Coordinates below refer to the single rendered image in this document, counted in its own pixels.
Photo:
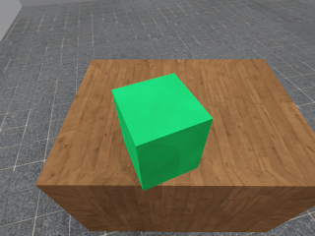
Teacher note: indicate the pedestal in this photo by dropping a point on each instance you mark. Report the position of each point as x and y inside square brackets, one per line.
[256, 172]

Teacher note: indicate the carton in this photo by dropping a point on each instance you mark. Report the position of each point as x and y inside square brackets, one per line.
[164, 128]

